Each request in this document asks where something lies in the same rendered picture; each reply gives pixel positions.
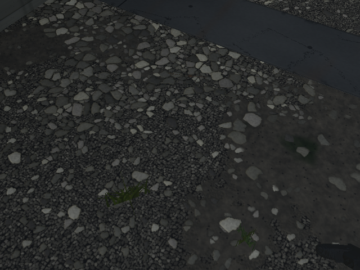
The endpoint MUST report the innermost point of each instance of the right robot hand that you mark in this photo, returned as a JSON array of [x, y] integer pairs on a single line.
[[347, 254]]

